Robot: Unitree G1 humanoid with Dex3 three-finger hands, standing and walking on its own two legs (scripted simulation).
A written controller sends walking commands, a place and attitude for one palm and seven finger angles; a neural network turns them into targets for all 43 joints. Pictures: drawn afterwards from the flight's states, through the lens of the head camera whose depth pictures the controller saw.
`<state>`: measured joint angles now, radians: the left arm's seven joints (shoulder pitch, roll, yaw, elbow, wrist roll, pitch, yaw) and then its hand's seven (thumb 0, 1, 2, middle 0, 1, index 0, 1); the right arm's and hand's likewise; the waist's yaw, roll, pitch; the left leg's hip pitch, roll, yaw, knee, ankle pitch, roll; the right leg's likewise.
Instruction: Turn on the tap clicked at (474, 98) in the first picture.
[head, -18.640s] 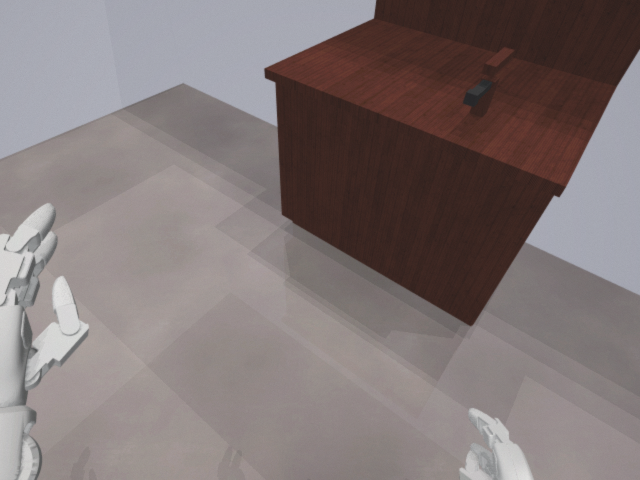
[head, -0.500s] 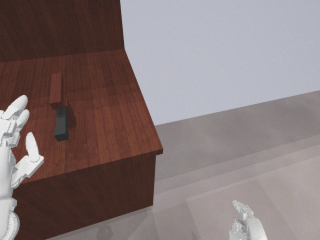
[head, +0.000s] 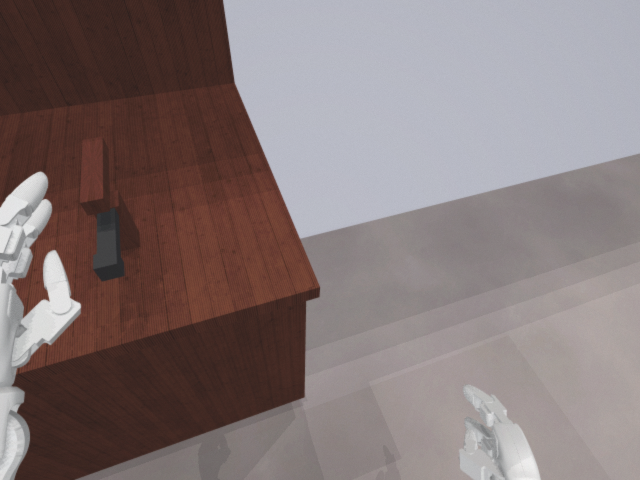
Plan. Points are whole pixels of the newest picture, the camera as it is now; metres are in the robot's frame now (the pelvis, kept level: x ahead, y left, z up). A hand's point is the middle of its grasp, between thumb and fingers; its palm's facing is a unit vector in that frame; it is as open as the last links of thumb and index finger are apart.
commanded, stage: come to a stop and stand still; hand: left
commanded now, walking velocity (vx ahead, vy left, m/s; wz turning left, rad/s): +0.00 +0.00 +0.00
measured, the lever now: (109, 265) +0.35 +0.31 +0.05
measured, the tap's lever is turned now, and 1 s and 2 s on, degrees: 0 0 0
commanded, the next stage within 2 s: look again from close up in 0.56 s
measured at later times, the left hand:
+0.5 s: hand (61, 312) +0.22 +0.26 +0.16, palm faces +0.38 -0.86 -0.34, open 7.4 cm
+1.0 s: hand (55, 325) +0.21 +0.25 +0.16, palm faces +0.40 -0.85 -0.35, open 7.4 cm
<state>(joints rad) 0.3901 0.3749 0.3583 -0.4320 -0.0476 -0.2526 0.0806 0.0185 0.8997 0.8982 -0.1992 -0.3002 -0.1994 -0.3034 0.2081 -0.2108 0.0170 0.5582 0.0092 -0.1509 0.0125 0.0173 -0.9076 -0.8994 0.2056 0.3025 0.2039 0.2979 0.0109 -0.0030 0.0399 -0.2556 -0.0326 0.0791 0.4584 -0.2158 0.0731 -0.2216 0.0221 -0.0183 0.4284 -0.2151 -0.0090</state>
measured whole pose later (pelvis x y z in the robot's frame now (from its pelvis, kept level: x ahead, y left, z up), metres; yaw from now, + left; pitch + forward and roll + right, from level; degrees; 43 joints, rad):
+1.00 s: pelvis +0.00 +0.00 +0.00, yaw +1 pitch -1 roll -1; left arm 0.41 0.35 0.33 -0.44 -0.04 -0.19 0.10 0.02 0.89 0.90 -0.21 -0.30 -0.21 -0.30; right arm 0.22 -0.20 0.03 0.57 0.00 -0.10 -0.04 0.02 -0.91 -0.90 0.21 0.30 0.20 0.30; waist 0.02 -0.01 0.03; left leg -0.20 -0.04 0.05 0.42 -0.20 0.07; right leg -0.15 0.02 -0.04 0.37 -0.20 -0.01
